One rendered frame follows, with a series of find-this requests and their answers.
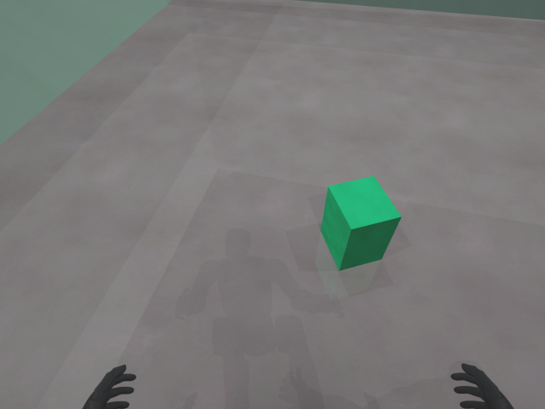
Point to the right robot hand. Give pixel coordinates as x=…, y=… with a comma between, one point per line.
x=487, y=390

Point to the left robot hand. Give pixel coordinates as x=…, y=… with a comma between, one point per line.
x=104, y=392

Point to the carton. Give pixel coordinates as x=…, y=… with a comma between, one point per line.
x=358, y=223

